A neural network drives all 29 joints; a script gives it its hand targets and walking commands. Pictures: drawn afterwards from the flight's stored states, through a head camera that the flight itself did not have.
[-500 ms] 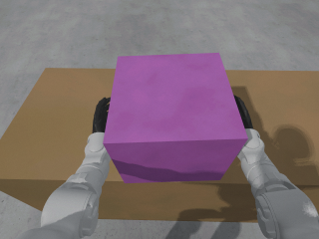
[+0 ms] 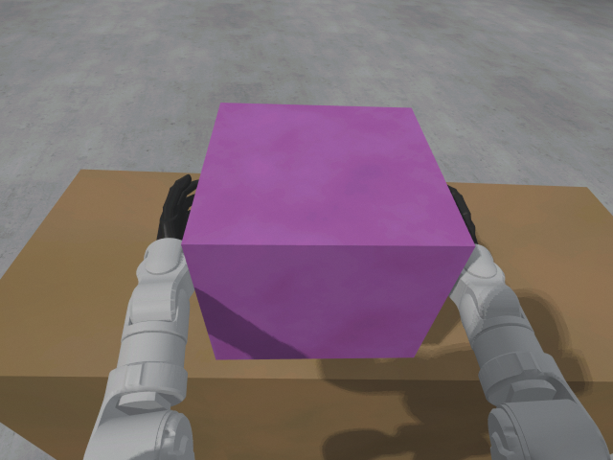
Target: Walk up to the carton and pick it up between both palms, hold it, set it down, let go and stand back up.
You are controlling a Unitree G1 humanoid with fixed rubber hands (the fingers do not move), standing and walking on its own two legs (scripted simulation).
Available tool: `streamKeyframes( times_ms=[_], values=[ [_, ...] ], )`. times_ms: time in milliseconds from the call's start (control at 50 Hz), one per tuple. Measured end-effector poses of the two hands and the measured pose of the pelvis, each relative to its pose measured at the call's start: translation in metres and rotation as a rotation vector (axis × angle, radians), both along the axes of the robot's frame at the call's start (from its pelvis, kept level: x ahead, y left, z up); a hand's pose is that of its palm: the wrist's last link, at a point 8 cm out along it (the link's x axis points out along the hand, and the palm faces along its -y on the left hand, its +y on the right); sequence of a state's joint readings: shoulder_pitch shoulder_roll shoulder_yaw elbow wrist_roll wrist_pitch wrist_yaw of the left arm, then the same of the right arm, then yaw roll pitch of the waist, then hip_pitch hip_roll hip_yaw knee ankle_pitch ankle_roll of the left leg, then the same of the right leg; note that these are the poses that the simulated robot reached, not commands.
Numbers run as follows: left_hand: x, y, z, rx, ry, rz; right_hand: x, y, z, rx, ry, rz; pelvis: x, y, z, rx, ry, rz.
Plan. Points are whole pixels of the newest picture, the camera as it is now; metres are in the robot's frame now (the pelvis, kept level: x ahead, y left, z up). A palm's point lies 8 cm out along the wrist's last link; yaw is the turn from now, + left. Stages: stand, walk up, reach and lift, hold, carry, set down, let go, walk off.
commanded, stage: reach and lift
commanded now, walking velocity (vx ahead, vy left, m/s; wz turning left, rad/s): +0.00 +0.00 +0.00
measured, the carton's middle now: (316, 229) +0.41 +0.01 +0.10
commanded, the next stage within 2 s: hold in 1.22 s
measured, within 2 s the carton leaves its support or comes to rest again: neither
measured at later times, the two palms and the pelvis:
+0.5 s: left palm (167, 232) +0.34 +0.20 +0.15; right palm (468, 254) +0.34 -0.18 +0.14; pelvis -0.01 +0.01 +0.00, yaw -1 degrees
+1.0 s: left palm (171, 222) +0.35 +0.19 +0.16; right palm (475, 245) +0.34 -0.19 +0.15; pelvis -0.01 +0.01 +0.00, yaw -1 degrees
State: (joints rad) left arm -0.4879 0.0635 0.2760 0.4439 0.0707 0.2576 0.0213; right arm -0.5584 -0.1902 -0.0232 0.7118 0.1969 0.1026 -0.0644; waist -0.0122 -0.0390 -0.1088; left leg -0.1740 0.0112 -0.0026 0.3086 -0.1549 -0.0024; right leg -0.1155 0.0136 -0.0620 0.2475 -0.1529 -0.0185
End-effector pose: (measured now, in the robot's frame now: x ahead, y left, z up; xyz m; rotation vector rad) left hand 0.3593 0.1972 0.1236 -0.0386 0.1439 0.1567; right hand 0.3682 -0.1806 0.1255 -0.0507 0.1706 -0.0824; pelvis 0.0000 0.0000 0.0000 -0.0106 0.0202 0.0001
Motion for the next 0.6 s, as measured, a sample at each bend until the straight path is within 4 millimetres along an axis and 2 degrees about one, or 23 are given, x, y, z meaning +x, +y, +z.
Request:
streamKeyframes(
  times_ms=[160, 300, 600],
  values=[
    [-0.013, 0.001, 0.006, 0.021, 0.01, -0.018, -0.018, 0.001, -0.007, 0.015, 0.011, -0.012, -0.002, 0.001, 0.0, -0.001, -0.031, 0.01],
    [-0.017, -0.003, 0.015, 0.033, 0.008, -0.038, -0.029, -0.003, -0.003, 0.022, 0.005, -0.028, -0.006, 0.004, 0.0, -0.001, -0.032, -0.001],
    [-0.017, 0.002, 0.03, 0.019, 0.01, -0.044, -0.031, 0.002, 0.015, 0.027, 0.008, -0.038, -0.013, 0.008, 0.0, 0.001, -0.031, -0.01]
  ],
)
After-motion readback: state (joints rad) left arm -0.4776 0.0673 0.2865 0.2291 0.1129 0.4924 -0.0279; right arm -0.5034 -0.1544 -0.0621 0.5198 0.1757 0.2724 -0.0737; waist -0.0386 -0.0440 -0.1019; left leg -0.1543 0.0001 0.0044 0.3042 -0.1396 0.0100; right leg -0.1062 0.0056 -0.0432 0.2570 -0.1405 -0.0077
